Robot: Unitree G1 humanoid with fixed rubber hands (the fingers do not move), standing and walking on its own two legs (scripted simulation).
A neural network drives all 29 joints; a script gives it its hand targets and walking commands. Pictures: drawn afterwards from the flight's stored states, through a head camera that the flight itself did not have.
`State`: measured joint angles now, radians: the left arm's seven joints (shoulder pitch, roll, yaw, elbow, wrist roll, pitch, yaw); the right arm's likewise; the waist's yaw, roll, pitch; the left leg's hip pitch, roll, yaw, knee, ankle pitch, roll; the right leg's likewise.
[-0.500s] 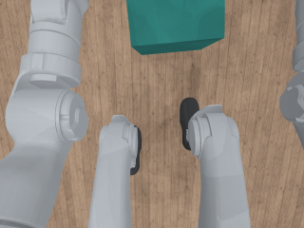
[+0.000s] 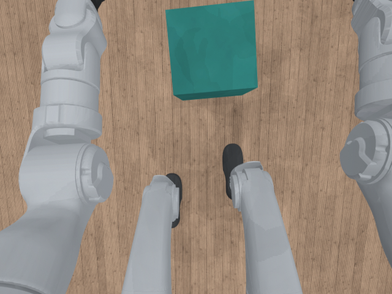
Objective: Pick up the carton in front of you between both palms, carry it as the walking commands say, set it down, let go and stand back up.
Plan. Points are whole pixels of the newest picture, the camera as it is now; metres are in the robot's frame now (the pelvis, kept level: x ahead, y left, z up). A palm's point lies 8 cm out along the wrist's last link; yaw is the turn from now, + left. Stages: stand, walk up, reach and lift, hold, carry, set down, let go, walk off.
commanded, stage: set down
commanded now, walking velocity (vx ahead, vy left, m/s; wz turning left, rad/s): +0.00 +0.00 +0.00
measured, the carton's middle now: (210, 60) +0.54 -0.07 -0.46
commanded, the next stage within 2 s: let go in 0.08 s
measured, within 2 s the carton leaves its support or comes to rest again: neither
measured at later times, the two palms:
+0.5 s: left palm (28, 62) +0.47 +0.15 +0.01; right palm out of the picture +0.43 -0.28 +0.00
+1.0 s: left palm out of the picture +0.30 +0.22 +0.11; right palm out of the picture +0.26 -0.24 +0.10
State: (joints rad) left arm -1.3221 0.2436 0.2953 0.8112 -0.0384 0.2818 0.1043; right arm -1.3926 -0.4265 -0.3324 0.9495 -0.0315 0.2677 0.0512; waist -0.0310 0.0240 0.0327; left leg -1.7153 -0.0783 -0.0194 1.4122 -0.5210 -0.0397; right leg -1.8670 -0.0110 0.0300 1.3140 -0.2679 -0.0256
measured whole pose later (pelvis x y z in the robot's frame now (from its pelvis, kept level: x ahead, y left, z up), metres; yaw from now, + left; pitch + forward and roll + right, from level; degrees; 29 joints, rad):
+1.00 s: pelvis +0.09 +0.00 +0.18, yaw -4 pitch +7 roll +0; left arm 0.10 0.18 0.08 0.50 0.01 0.00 -0.05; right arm 0.14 -0.22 -0.07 0.44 0.00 0.02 0.05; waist -0.01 0.03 0.07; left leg -0.29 -0.01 -0.06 0.50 -0.33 0.00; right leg -0.43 0.02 0.00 0.46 -0.15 -0.01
